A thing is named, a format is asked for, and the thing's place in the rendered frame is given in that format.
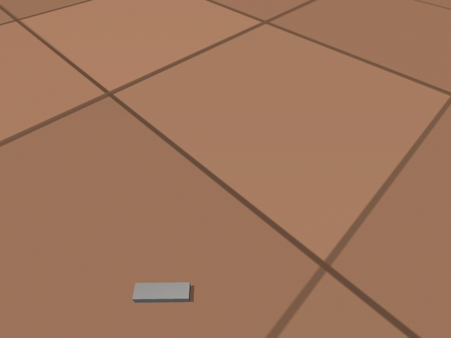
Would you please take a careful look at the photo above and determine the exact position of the carton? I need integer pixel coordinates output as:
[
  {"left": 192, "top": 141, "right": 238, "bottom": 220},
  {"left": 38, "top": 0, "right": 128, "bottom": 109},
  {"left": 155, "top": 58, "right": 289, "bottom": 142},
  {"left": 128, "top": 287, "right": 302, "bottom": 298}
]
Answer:
[{"left": 132, "top": 282, "right": 191, "bottom": 303}]

